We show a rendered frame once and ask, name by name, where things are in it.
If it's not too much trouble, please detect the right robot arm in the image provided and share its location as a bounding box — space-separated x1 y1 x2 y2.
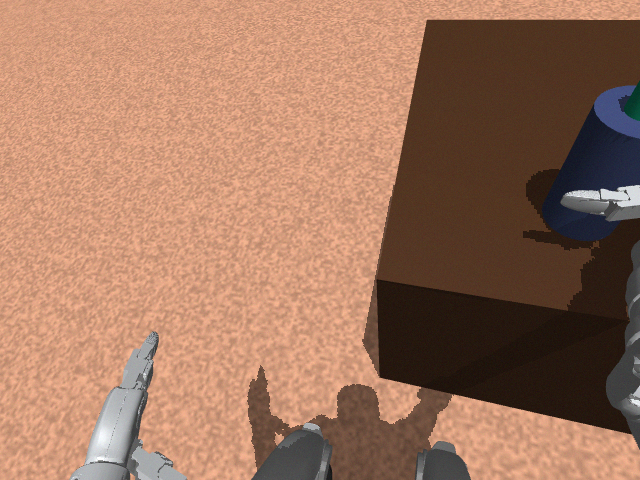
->
606 240 640 449

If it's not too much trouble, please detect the left robot arm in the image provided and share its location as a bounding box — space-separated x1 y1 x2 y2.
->
69 462 130 480

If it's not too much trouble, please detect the left robot hand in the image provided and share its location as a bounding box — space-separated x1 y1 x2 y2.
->
84 331 187 480

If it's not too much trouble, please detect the right robot hand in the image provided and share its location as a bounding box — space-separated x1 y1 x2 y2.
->
560 185 640 221

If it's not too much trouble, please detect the bottle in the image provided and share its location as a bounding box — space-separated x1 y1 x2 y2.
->
542 81 640 241

